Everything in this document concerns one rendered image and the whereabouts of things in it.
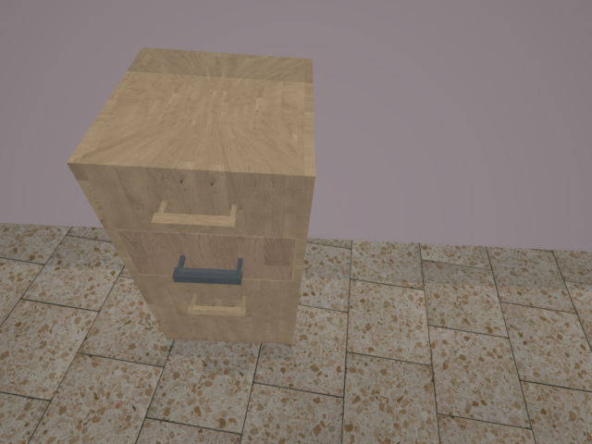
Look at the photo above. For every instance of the drawer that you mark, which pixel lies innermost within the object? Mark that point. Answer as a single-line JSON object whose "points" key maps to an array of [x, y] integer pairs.
{"points": [[158, 252]]}

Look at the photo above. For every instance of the handle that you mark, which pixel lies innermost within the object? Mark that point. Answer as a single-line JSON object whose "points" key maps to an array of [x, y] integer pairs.
{"points": [[217, 312], [207, 275], [194, 223]]}

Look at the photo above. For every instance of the cabinet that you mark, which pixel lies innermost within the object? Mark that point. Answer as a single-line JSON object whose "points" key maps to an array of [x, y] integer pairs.
{"points": [[215, 134]]}

